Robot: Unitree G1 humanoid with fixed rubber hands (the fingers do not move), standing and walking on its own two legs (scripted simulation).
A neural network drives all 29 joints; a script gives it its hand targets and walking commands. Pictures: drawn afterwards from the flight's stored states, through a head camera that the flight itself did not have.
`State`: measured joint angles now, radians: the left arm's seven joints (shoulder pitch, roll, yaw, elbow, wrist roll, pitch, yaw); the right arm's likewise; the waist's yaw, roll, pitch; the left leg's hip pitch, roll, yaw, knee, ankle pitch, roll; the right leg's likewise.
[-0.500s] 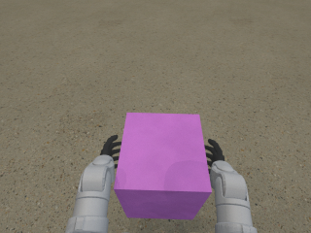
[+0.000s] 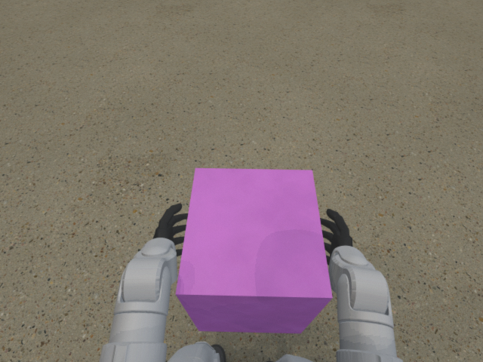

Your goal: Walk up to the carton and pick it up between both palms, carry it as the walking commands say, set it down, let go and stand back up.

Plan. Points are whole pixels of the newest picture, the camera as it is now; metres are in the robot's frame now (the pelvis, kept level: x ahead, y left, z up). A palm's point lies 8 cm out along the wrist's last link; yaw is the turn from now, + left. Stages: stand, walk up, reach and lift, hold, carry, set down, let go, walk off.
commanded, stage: carry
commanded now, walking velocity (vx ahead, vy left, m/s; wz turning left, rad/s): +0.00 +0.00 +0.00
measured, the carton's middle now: (251, 256) +0.29 +0.00 -0.02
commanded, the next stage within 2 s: none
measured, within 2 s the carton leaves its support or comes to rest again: neither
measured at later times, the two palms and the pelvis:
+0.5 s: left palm (154, 247) +0.28 +0.17 +0.03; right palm (328, 256) +0.28 -0.13 +0.03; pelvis +0.00 +0.02 +0.00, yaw +0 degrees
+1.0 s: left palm (142, 241) +0.29 +0.19 +0.02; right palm (311, 247) +0.30 -0.10 +0.02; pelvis +0.01 +0.04 +0.00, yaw +0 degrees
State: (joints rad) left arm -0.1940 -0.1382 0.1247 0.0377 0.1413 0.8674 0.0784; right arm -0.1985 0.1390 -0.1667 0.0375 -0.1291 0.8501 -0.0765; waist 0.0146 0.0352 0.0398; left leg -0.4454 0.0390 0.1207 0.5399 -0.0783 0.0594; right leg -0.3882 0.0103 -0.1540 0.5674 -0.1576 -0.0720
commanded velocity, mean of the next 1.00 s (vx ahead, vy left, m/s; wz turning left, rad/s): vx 0.00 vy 0.00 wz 0.00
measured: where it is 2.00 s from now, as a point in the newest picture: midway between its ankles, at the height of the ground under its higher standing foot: outside the picture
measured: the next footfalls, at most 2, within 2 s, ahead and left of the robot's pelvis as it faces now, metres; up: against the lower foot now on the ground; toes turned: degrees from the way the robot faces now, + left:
none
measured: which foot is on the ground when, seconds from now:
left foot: down 0.00-1.00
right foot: down 0.00-1.00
